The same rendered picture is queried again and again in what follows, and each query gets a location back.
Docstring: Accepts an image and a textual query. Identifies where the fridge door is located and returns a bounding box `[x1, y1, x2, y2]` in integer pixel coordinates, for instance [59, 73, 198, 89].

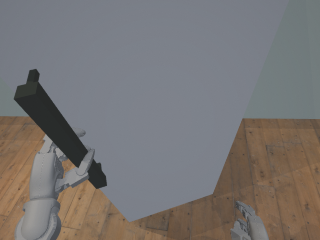
[0, 0, 289, 222]

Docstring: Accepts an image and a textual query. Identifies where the robot right hand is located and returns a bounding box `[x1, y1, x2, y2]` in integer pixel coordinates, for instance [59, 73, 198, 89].
[230, 201, 269, 240]

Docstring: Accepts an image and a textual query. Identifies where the handle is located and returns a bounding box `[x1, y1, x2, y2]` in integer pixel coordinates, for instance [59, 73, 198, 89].
[14, 69, 107, 189]

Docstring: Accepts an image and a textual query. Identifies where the robot left hand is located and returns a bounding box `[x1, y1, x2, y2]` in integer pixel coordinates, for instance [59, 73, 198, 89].
[29, 127, 95, 200]

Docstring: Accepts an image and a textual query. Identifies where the left robot forearm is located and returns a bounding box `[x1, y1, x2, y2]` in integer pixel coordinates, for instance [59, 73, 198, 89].
[14, 197, 62, 240]

